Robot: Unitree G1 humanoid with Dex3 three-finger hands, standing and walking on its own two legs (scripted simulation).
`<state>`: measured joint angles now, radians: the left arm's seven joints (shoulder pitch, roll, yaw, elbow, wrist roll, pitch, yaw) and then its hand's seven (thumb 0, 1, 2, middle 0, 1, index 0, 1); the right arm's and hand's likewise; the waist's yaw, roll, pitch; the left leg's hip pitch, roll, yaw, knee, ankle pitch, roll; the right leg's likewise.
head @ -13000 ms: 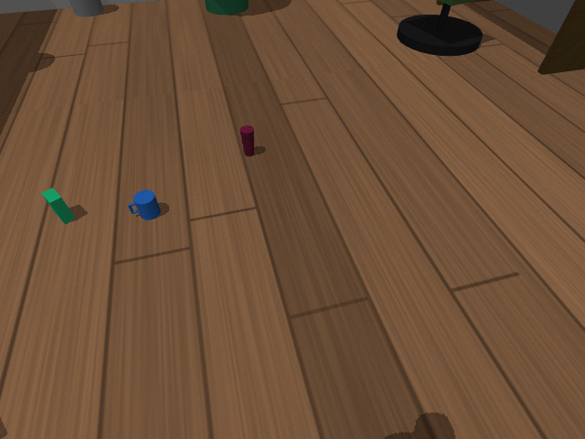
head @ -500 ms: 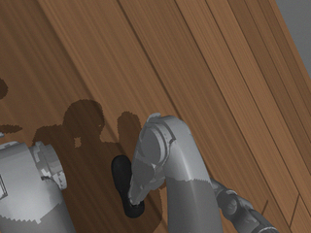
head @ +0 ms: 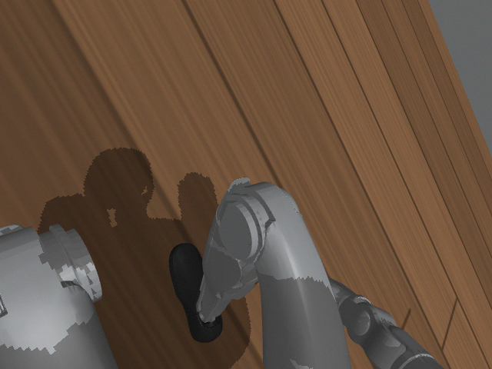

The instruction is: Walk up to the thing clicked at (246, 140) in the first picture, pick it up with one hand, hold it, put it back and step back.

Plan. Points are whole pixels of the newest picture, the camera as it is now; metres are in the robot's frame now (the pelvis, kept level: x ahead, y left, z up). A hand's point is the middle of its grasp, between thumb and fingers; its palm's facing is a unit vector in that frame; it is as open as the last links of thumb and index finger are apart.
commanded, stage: close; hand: left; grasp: from the side
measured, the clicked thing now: out of the picture +0.45 +0.29 -0.21
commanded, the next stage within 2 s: settle in 0.04 s
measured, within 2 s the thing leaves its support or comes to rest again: leaves its support in 0.46 s
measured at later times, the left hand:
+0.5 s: hand out of the picture +0.43 +0.28 -0.18, palm faces +0.35 -0.94 +0.00, open 9.8 cm
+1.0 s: hand out of the picture +0.41 +0.31 -0.06, palm faces +0.34 -0.94 -0.04, open 9.8 cm
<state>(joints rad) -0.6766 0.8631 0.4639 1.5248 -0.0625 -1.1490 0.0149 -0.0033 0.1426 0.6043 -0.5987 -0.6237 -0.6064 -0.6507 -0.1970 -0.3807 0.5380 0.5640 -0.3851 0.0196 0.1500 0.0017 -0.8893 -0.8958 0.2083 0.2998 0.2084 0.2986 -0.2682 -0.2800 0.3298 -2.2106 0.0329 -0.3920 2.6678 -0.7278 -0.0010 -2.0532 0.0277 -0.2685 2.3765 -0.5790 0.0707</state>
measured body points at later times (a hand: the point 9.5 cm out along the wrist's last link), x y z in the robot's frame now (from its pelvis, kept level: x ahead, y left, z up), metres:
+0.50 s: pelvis +0.00 +0.00 +0.00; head +0.24 +0.20 +0.33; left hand +0.40 +0.33 -0.17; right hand +0.17 -0.24 -0.03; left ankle +0.08 +0.12 -0.25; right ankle +0.15 -0.12 -0.25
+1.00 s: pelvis +0.01 -0.01 +0.03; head +0.20 +0.15 +0.40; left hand +0.39 +0.36 -0.06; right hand +0.19 -0.25 -0.05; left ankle +0.08 +0.12 -0.25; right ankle +0.15 -0.12 -0.25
